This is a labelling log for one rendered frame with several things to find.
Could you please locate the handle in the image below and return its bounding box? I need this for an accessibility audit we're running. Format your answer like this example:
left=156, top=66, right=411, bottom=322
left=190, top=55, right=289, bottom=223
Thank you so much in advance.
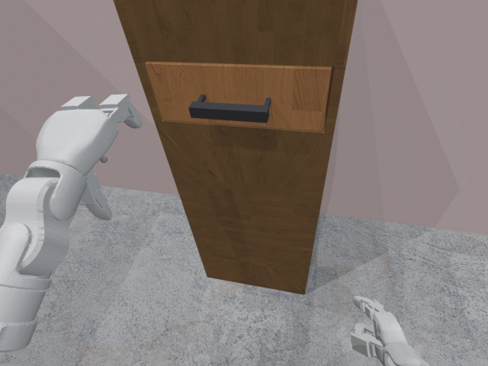
left=189, top=95, right=271, bottom=123

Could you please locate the robot right hand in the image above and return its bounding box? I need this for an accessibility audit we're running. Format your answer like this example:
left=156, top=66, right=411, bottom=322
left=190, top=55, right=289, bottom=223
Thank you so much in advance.
left=351, top=296, right=408, bottom=365

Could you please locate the cabinet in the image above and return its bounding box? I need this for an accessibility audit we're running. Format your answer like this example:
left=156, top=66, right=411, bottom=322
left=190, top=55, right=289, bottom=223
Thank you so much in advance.
left=113, top=0, right=358, bottom=295

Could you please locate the right robot forearm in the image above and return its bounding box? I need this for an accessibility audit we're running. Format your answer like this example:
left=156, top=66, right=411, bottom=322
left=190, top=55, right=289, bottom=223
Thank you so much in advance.
left=383, top=342, right=429, bottom=366

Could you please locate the left robot forearm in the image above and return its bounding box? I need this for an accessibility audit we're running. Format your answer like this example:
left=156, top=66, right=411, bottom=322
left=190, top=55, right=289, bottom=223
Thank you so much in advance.
left=0, top=160, right=87, bottom=359

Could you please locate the drawer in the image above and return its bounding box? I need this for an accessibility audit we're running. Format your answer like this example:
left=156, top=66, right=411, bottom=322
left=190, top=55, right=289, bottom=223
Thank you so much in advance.
left=145, top=62, right=332, bottom=131

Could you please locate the robot left hand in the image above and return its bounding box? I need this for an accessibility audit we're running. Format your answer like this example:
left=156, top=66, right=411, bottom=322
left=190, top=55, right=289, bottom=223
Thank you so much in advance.
left=36, top=94, right=143, bottom=220

